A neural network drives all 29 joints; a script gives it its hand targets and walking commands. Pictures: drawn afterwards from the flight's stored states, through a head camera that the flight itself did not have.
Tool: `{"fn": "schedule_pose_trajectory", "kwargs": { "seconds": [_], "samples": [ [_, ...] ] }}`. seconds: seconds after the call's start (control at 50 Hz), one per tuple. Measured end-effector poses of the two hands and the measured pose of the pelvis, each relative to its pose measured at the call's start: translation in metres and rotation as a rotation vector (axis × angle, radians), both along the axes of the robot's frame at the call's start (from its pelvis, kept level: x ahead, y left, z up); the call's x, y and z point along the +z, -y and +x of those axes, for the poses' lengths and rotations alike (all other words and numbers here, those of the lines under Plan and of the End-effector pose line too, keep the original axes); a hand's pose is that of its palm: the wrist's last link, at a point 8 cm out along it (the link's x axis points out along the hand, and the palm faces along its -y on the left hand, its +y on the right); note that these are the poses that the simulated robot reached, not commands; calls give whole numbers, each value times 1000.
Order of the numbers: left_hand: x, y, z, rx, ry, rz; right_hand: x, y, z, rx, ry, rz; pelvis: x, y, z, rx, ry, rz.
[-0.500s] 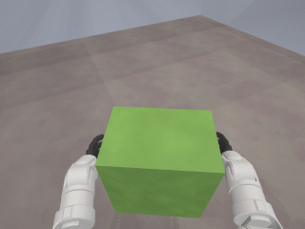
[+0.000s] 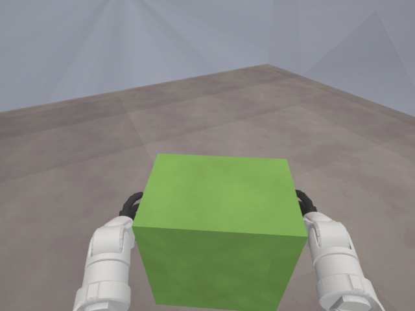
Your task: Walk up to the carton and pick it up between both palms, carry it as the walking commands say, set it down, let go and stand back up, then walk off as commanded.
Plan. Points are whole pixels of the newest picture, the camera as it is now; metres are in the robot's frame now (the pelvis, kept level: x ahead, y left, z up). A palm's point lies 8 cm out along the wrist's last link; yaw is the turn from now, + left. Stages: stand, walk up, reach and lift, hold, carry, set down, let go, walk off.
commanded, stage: reach and lift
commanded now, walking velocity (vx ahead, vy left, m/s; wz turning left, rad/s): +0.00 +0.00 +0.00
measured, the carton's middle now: (217, 235) +0.32 +0.02 +0.02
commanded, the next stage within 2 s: hold in 1.32 s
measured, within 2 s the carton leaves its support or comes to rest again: neither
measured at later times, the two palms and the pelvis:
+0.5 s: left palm (133, 219) +0.30 +0.20 +0.08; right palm (311, 221) +0.32 -0.17 +0.07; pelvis +0.01 +0.01 +0.00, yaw +0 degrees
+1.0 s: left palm (133, 221) +0.30 +0.20 +0.07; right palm (312, 227) +0.31 -0.17 +0.06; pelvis +0.01 +0.02 +0.01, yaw +0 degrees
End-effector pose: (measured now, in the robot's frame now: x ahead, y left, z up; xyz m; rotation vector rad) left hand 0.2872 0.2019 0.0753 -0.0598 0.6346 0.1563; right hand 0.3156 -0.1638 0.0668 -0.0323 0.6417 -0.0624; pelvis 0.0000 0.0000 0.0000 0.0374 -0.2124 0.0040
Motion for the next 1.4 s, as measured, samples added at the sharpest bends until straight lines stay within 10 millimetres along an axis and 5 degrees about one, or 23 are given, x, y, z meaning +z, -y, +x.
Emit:
{"fn": "schedule_pose_trajectory", "kwargs": {
  "seconds": [0.8,1.4],
  "samples": [
    [0,3,23,-85,-18,40,-5,5,-3,-39,-23,-6,5,-16,9,2,-32,-23],
    [-4,4,10,-85,-17,27,-4,6,-16,-43,-24,-6,5,-16,1,2,-22,-23]
  ]
}}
